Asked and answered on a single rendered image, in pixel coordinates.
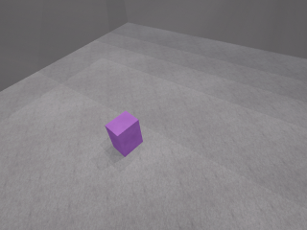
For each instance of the carton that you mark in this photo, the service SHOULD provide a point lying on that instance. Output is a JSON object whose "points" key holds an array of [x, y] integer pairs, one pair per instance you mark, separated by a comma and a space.
{"points": [[125, 133]]}

